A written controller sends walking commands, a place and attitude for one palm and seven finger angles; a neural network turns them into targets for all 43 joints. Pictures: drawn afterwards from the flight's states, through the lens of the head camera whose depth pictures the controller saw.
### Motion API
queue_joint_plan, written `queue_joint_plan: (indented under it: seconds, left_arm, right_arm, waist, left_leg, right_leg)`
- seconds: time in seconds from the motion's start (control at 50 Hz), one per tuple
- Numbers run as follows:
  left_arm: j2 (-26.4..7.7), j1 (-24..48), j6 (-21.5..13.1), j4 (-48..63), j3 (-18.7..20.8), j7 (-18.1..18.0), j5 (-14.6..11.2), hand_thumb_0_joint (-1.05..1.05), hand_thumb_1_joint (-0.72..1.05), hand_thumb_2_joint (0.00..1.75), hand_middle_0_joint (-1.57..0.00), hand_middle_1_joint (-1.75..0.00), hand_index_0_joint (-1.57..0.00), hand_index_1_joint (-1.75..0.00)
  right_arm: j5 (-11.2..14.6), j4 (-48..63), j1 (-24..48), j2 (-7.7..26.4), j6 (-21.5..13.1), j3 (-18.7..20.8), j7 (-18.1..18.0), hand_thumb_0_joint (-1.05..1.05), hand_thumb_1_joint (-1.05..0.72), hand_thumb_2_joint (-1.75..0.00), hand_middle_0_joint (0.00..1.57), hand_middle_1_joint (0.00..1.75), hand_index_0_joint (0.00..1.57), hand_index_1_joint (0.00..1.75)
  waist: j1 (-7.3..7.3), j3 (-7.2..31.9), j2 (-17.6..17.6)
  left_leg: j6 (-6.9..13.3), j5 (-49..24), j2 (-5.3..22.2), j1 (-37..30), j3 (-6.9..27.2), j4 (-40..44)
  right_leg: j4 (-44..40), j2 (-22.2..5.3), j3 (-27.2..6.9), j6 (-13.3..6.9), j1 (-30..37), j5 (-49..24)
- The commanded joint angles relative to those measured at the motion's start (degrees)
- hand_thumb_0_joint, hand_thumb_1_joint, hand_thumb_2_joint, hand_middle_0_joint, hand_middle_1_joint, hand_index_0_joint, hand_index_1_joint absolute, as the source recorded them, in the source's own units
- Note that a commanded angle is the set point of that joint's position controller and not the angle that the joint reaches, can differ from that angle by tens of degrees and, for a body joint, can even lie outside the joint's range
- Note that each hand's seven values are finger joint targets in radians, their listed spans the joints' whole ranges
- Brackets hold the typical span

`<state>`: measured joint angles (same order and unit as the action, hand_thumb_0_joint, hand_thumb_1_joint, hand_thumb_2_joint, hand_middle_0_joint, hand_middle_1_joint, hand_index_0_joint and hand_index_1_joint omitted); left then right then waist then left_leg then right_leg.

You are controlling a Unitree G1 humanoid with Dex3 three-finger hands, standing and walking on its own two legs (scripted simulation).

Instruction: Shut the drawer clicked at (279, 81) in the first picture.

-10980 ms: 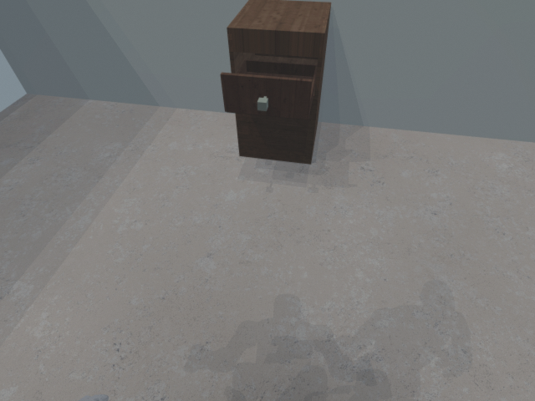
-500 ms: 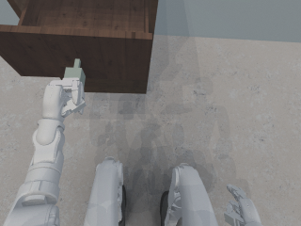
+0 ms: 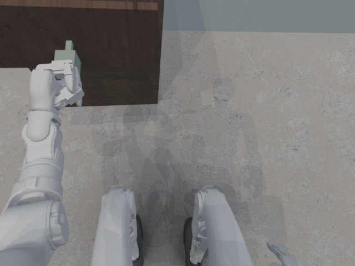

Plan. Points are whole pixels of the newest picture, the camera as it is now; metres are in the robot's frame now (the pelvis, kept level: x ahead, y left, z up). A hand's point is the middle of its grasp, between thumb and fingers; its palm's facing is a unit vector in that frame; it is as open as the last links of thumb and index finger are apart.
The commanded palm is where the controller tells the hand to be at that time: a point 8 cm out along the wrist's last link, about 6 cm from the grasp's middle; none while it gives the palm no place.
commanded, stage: push the drawer shut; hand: left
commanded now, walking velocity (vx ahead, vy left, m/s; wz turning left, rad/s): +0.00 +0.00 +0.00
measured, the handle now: (68, 56) +0.56 +0.24 +0.01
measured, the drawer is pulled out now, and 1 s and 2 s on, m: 0.12 0.00 0.00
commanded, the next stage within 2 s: pull the fist back off the drawer in 1.34 s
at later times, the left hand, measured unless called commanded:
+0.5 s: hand (80, 65) +0.53 +0.21 +0.01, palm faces +0.06 -1.00 -0.07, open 2.9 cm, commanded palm +0.54 +0.23 +0.01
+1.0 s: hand (79, 42) +0.59 +0.22 +0.01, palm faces +0.06 -1.00 -0.05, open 3.0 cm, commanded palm +0.60 +0.22 +0.01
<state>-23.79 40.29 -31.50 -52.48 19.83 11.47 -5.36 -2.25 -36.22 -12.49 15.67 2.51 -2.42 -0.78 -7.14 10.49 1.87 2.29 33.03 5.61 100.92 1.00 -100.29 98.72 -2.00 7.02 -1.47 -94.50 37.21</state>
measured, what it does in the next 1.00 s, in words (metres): stands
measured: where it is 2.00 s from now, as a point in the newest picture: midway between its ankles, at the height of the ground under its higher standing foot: (164, 254)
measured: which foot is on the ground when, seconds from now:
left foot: down 0.00-1.00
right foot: down 0.00-1.00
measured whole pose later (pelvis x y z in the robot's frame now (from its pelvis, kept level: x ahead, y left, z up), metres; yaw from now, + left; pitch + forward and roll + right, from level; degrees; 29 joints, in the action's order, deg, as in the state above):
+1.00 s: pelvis +0.00 +0.00 -0.02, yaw -3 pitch +37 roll -9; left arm -40.8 65.1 -22.1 -64.9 26.8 12.9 1.6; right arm -3.6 -34.9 -15.3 15.0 6.0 -6.1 0.0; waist -14.4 7.1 2.0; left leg 2.4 33.5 6.9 109.8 3.4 -104.8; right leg 101.2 -0.4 8.8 -1.6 -102.3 36.6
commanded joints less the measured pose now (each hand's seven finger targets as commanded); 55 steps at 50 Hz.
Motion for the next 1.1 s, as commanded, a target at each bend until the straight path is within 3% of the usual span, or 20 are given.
queue_joint_plan:
  seconds: [0.0, 0.06, 0.12, 0.2, 0.26, 0.28, 0.3, 0.34, 0.42, 0.46, 0.5, 0.56, 0.6, 0.68, 0.72, 0.76, 0.8, 0.92, 0.98, 1.08]
  left_arm:
    - [-12.44, 27.68, -2.91, 11.36, 2.03, -1.43, -0.77, 0.0, 0.9, 0.9, -1.4, -1.6, -1.4, -1.6]
    - [-13.82, 28.75, -2.62, 10.36, 2.97, -1.61, -0.28, 0.0, 0.9, 0.9, -1.4, -1.6, -1.4, -1.6]
    - [-13.64, 31.69, -2.59, 9.75, 2.32, -1.69, 0.05, 0.0, 0.9, 0.9, -1.4, -1.6, -1.4, -1.6]
    - [-17.48, 33.74, -2.08, 7.55, 4.63, -1.69, 0.68, 0.0, 0.9, 0.9, -1.4, -1.6, -1.4, -1.6]
    - [-17.55, 36.74, -1.42, 6.51, 3.78, -1.4, 0.92, 0.0, 0.9, 0.9, -1.4, -1.6, -1.4, -1.6]
    - [-19.34, 36.53, -1.24, 5.93, 5.08, -1.39, 1.16, 0.0, 0.9, 0.9, -1.4, -1.6, -1.4, -1.6]
    - [-18.57, 37.93, -1.17, 6.29, 4.21, -1.23, 1.05, 0.0, 0.9, 0.9, -1.4, -1.6, -1.4, -1.6]
    - [-20.05, 38.62, -0.88, 6.77, 5.26, -1.1, 1.13, 0.0, 0.9, 0.9, -1.4, -1.6, -1.4, -1.6]
    - [-21.07, 39.6, 0.23, 4.93, 5.47, -0.6, 1.38, 0.0, 0.9, 0.9, -1.4, -1.6, -1.4, -1.6]
    - [-23.38, 40.97, 0.86, 3.88, 6.49, -0.59, 1.75, 0.0, 0.9, 0.9, -1.4, -1.6, -1.4, -1.6]
    - [-23.72, 43.16, 0.96, 5.1, 6.3, -0.43, 1.91, 0.0, 0.9, 0.9, -1.4, -1.6, -1.4, -1.6]
    - [-25.61, 43.87, 2.23, 2.37, 7.22, -0.47, 2.46, 0.0, 0.9, 0.9, -1.4, -1.6, -1.4, -1.6]
    - [-25.24, 45.85, 2.31, 3.77, 6.71, -0.3, 2.56, 0.0, 0.9, 0.9, -1.4, -1.6, -1.4, -1.6]
    - [-27.97, 46.29, 3.54, 1.92, 8.1, -0.11, 3.14, 0.0, 0.9, 0.9, -1.4, -1.6, -1.4, -1.6]
    - [-27.71, 48.13, 4.06, 1.4, 7.36, -0.09, 3.43, 0.0, 0.9, 0.9, -1.4, -1.6, -1.4, -1.6]
    - [-30.47, 49.37, 4.45, 1.75, 8.83, -0.19, 3.97, 0.0, 0.9, 0.9, -1.4, -1.6, -1.4, -1.6]
    - [-29.04, 50.2, 4.89, 1.33, 7.68, -0.1, 4.23, 0.0, 0.9, 0.9, -1.4, -1.6, -1.4, -1.6]
    - [-32.5, 53.29, 6.15, 1.22, 8.76, -0.2, 5.54, 0.0, 0.9, 0.9, -1.4, -1.6, -1.4, -1.6]
    - [-34.35, 54.71, 7.22, -0.57, 9.26, -0.31, 5.89, 0.0, 0.9, 0.9, -1.4, -1.6, -1.4, -1.6]
    - [-35.49, 59.44, 7.88, -0.84, 8.01, -0.02, 6.64, 0.0, 0.9, 0.9, -1.4, -1.6, -1.4, -1.6]
  right_arm:
    - [-0.47, 3.36, -7.25, 11.3, -0.36, 3.92, -0.68, 0.0, -0.9, -0.9, 0.2, 0.3, 0.2, 0.3]
    - [-0.61, 3.32, -7.6, 11.18, 0.23, 3.85, -0.54, 0.0, -0.9, -0.9, 0.2, 0.3, 0.2, 0.3]
    - [-0.75, 2.91, -8.02, 11.22, 0.5, 3.8, -0.55, 0.0, -0.9, -0.9, 0.2, 0.3, 0.2, 0.3]
    - [-0.85, 2.93, -8.34, 11.22, 0.96, 3.29, -0.71, 0.0, -0.9, -0.9, 0.2, 0.3, 0.2, 0.3]
    - [-0.85, 2.8, -8.48, 11.17, 1.24, 3.14, -0.69, 0.0, -0.9, -0.9, 0.2, 0.3, 0.2, 0.3]
    - [-0.89, 2.92, -8.67, 11.38, 1.35, 3.06, -0.75, 0.0, -0.9, -0.9, 0.2, 0.3, 0.2, 0.3]
    - [-0.93, 2.93, -8.89, 11.17, 1.29, 2.89, -0.73, 0.0, -0.9, -0.9, 0.2, 0.3, 0.2, 0.3]
    - [-1.07, 2.99, -9.24, 11.39, 1.62, 2.95, -0.66, 0.0, -0.9, -0.9, 0.2, 0.3, 0.2, 0.3]
    - [-1.04, 2.96, -9.66, 11.41, 1.93, 2.64, -0.53, 0.0, -0.9, -0.9, 0.2, 0.3, 0.2, 0.3]
    - [-1.02, 2.86, -9.91, 11.5, 2.06, 2.4, -0.63, 0.0, -0.9, -0.9, 0.2, 0.3, 0.2, 0.3]
    - [-1.1, 2.88, -10.35, 11.52, 2.01, 2.21, -0.61, 0.0, -0.9, -0.9, 0.2, 0.3, 0.2, 0.3]
    - [-1.19, 2.59, -11.09, 11.98, 2.29, 2.03, -0.67, 0.0, -0.9, -0.9, 0.2, 0.3, 0.2, 0.3]
    - [-1.29, 2.69, -11.64, 11.69, 2.22, 1.98, -0.57, 0.0, -0.9, -0.9, 0.2, 0.3, 0.2, 0.3]
    - [-1.34, 2.55, -12.51, 12.15, 2.7, 1.66, -0.43, 0.0, -0.9, -0.9, 0.2, 0.3, 0.2, 0.3]
    - [-1.45, 2.34, -12.92, 12.15, 2.7, 1.48, -0.38, 0.0, -0.9, -0.9, 0.2, 0.3, 0.2, 0.3]
    - [-1.55, 2.37, -13.58, 12.38, 2.97, 1.32, -0.34, 0.0, -0.9, -0.9, 0.2, 0.3, 0.2, 0.3]
    - [-1.54, 2.42, -13.95, 12.16, 3.05, 1.21, -0.17, 0.0, -0.9, -0.9, 0.2, 0.3, 0.2, 0.3]
    - [-1.77, 2.24, -15.26, 12.62, 3.67, 0.8, 0.07, 0.0, -0.9, -0.9, 0.2, 0.3, 0.2, 0.3]
    - [-1.75, 2.27, -15.57, 12.68, 3.81, 0.3, 0.06, 0.0, -0.9, -0.9, 0.2, 0.3, 0.2, 0.3]
    - [-1.79, 2.12, -16.34, 12.79, 3.84, -0.24, -0.05, 0.0, -0.9, -0.9, 0.2, 0.3, 0.2, 0.3]
  waist:
    - [-2.79, 32.38, 8.53]
    - [-2.71, 34.01, 7.93]
    - [-3.71, 33.32, 8.69]
    - [-3.78, 33.03, 8.18]
    - [-4.9, 33.39, 8.56]
    - [-4.34, 33.17, 8.78]
    - [-4.83, 33.58, 10.91]
    - [-4.58, 35.8, 10.73]
    - [-5.22, 34.38, 10.96]
    - [-5.52, 33.5, 10.07]
    - [-5.65, 34.89, 12.59]
    - [-6.5, 34.01, 10.82]
    - [-6.58, 35.44, 13.65]
    - [-6.85, 35.21, 12.69]
    - [-7.61, 34.54, 14.32]
    - [-7.38, 35.88, 14.74]
    - [-8.12, 35.46, 16.04]
    - [-8.73, 36.04, 17.32]
    - [-9.66, 34.12, 16.0]
    - [-11.22, 34.1, 17.74]
  left_leg:
    - [-0.82, -5.1, -3.39, -33.06, 6.44, 12.54]
    - [-0.72, -6.42, -3.44, -32.4, 5.98, 11.65]
    - [-0.62, -6.65, -3.33, -32.77, 6.2, 11.42]
    - [-0.31, -6.32, -3.42, -29.79, 5.54, 10.26]
    - [-0.06, -5.96, -3.38, -28.84, 5.33, 9.43]
    - [-0.16, -5.8, -3.36, -28.6, 5.35, 9.46]
    - [-0.12, -6.98, -3.35, -29.66, 5.34, 9.36]
    - [-0.14, -8.78, -3.25, -30.61, 5.49, 8.84]
    - [-0.03, -7.98, -3.02, -28.94, 5.45, 8.54]
    - [0.17, -6.81, -2.99, -26.59, 5.14, 7.96]
    - [0.1, -7.77, -2.96, -28.3, 5.5, 8.02]
    - [0.23, -7.43, -2.72, -26.87, 5.73, 7.44]
    - [0.16, -9.21, -2.7, -28.8, 5.92, 7.38]
    - [0.18, -9.17, -2.45, -27.7, 6.23, 7.05]
    - [0.13, -8.94, -2.31, -28.19, 6.51, 7.03]
    - [0.12, -9.73, -2.32, -28.22, 6.6, 6.65]
    - [0.07, -10.43, -2.14, -29.62, 7.18, 6.88]
    - [-0.06, -10.6, -1.91, -30.06, 7.83, 6.7]
    - [0.3, -9.4, -1.97, -26.37, 7.37, 5.89]
    - [0.42, -7.89, -2.0, -25.8, 7.52, 5.32]
  right_leg:
    - [-13.14, 3.37, -2.83, -0.1, 5.96, -7.27]
    - [-13.34, 3.51, -3.17, -0.03, 7.49, -7.73]
    - [-13.4, 3.53, -3.0, 0.03, 6.27, -7.9]
    - [-13.28, 3.78, -3.49, 0.02, 7.57, -7.47]
    - [-13.54, 3.99, -3.73, 0.14, 7.48, -7.26]
    - [-13.45, 4.08, -3.68, 0.06, 7.57, -7.05]
    - [-13.14, 3.99, -3.55, -0.02, 6.75, -7.75]
    - [-13.0, 4.06, -3.59, 0.0, 7.57, -8.88]
    - [-13.23, 4.32, -3.63, 0.05, 7.38, -8.39]
    - [-13.39, 4.4, -3.98, 0.17, 8.04, -7.74]
    - [-12.7, 4.38, -3.57, -0.01, 7.0, -8.26]
    - [-12.62, 4.53, -3.39, 0.19, 6.28, -8.17]
    - [-12.11, 4.45, -3.14, 0.06, 5.64, -9.19]
    - [-12.02, 4.75, -2.97, 0.1, 5.67, -9.18]
    - [-11.72, 4.65, -2.61, 0.08, 4.01, -9.2]
    - [-11.24, 4.75, -2.54, 0.02, 4.53, -9.65]
    - [-10.96, 4.75, -2.12, -0.06, 2.73, -10.06]
    - [-10.34, 4.93, -1.6, -0.15, 2.0, -10.06]
    - [-10.61, 4.94, -1.98, 0.01, 2.86, -9.76]
    - [-10.21, 5.02, -1.85, 0.06, 1.46, -9.11]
